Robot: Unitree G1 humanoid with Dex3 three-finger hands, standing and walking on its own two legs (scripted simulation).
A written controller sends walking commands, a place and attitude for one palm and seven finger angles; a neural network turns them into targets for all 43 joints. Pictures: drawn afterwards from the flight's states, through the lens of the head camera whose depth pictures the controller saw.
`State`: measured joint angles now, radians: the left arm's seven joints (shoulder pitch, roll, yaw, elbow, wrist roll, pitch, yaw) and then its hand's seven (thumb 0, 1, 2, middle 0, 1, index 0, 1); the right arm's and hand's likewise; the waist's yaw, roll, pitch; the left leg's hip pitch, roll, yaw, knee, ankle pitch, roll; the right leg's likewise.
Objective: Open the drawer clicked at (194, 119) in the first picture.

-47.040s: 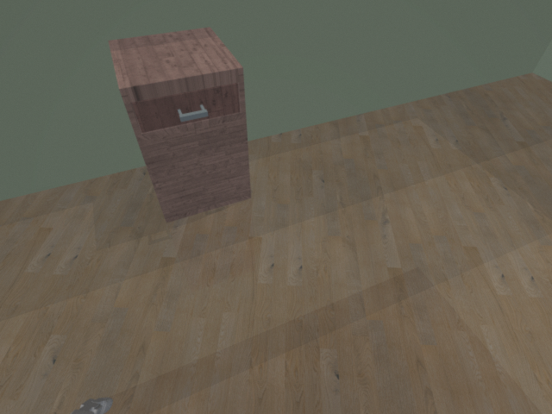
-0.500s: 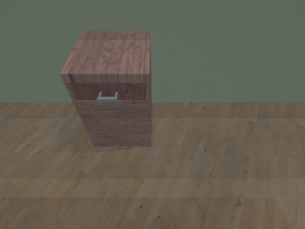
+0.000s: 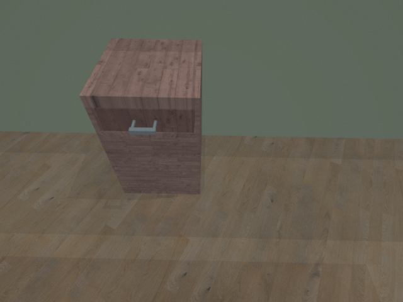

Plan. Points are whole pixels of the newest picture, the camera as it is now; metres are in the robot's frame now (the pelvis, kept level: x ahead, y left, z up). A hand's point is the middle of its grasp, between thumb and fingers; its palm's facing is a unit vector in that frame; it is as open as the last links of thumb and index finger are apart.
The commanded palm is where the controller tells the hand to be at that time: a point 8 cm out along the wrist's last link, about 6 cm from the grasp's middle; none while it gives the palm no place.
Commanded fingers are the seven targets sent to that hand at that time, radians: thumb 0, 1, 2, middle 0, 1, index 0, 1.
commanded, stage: take the last steps up to it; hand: left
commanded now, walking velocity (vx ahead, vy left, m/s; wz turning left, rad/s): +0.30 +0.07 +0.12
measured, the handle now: (143, 127) +0.74 +0.27 -0.20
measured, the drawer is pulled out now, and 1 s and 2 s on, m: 0.00 0.00 0.00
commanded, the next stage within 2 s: come to a stop and stand still in 0.46 s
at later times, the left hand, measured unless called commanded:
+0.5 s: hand (140, 250) +0.27 +0.18 -0.17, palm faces +0.07 -0.98 -0.20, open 7.4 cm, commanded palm none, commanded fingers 0.00 0.90 0.90 -0.20 -0.30 -0.20 -0.30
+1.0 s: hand (134, 247) +0.28 +0.20 -0.18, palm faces +0.13 -0.96 -0.26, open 7.3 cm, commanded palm none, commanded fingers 0.00 0.90 0.90 -0.20 -0.30 -0.20 -0.30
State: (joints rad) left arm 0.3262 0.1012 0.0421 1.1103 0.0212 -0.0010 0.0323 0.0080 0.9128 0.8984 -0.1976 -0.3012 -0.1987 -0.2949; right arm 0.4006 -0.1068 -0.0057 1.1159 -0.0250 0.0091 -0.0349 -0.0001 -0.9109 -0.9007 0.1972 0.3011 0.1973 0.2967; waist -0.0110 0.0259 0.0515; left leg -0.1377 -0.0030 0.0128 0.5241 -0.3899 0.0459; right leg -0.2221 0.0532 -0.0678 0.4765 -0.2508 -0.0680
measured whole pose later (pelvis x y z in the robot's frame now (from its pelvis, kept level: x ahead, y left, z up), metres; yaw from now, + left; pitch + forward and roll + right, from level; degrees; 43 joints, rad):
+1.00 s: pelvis +0.26 +0.00 -0.01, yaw +2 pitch +0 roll +1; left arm 0.21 0.18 0.07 0.99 0.01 0.03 0.05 0.01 0.92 0.90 -0.20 -0.30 -0.20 -0.29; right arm 0.07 -0.18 -0.03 0.90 -0.03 0.03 -0.03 0.00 -0.91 -0.90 0.20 0.30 0.20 0.30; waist 0.05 -0.02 0.16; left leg -0.32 0.00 0.03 0.56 -0.24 0.00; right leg -0.34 0.02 0.00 0.90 -0.56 -0.01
